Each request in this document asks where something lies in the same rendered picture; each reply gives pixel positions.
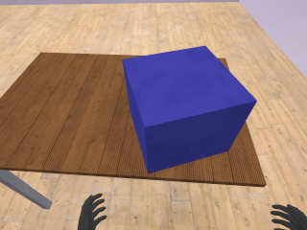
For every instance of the robot right hand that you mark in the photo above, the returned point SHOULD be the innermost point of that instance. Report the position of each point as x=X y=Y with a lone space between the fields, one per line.
x=296 y=219

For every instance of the carton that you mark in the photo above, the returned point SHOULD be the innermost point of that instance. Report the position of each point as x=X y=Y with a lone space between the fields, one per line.
x=185 y=105

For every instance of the table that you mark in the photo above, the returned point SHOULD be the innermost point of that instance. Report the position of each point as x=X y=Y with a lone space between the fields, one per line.
x=69 y=113

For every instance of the robot left hand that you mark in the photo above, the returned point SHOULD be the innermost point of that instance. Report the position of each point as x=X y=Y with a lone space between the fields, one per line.
x=86 y=219

